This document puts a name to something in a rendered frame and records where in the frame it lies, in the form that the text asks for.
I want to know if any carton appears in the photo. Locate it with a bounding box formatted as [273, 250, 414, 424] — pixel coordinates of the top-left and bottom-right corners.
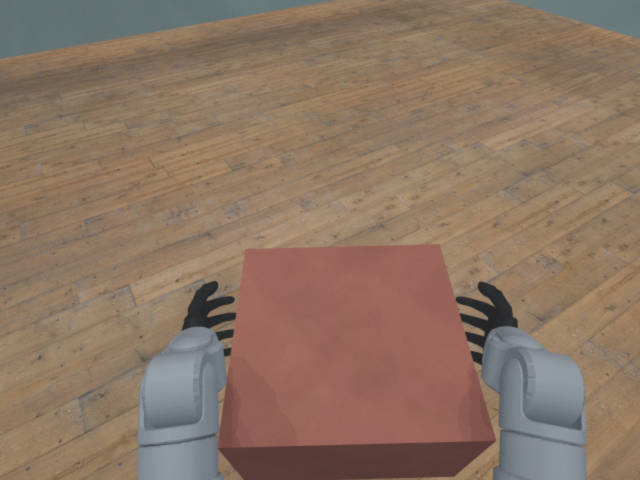
[218, 244, 496, 480]

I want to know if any right robot hand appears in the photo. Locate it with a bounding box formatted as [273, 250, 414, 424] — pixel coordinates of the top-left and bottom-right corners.
[456, 282, 518, 365]

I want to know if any right robot forearm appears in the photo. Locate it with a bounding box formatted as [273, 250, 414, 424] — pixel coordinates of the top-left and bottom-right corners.
[481, 326, 587, 480]

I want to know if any left robot forearm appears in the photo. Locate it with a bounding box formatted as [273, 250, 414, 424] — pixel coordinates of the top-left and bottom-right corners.
[137, 327, 227, 480]

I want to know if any left robot hand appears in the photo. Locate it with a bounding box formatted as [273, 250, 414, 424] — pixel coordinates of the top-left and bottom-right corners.
[182, 281, 236, 357]

